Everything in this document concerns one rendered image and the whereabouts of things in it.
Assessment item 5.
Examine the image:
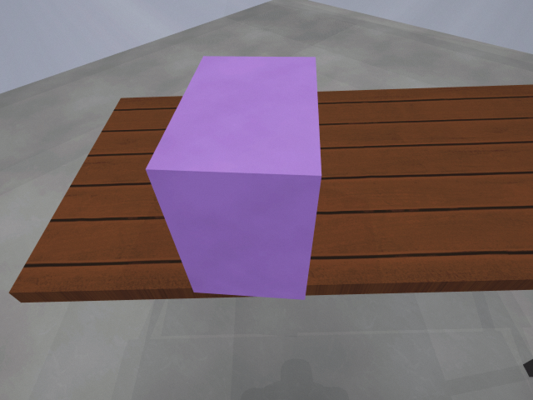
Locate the table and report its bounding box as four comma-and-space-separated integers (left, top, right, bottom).
9, 84, 533, 377

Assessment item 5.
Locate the carton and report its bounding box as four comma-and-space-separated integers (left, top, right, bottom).
146, 56, 321, 300

